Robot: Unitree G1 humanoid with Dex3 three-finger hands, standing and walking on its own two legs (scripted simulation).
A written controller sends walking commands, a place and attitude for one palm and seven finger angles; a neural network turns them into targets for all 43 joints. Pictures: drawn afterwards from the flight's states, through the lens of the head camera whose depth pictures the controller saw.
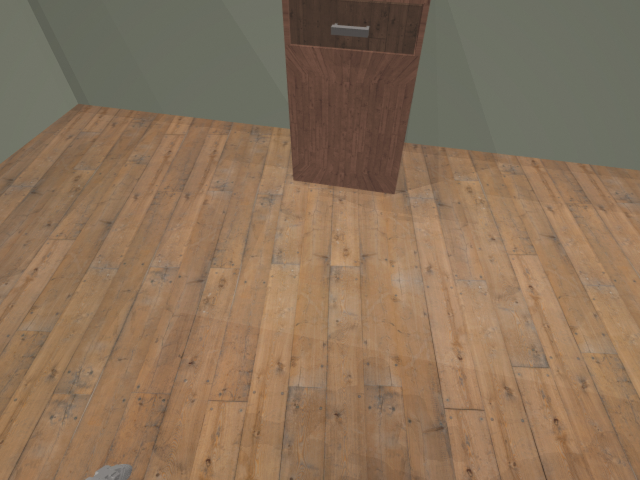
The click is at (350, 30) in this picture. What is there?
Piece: drawer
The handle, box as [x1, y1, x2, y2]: [331, 23, 369, 37]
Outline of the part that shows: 331,26 331,34 367,37 369,26 344,26 338,25 337,23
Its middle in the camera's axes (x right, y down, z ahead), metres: +0.10 -0.74 +1.37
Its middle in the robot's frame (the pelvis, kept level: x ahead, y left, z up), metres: +1.53 -0.04 -0.02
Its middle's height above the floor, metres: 0.75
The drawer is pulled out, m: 0.00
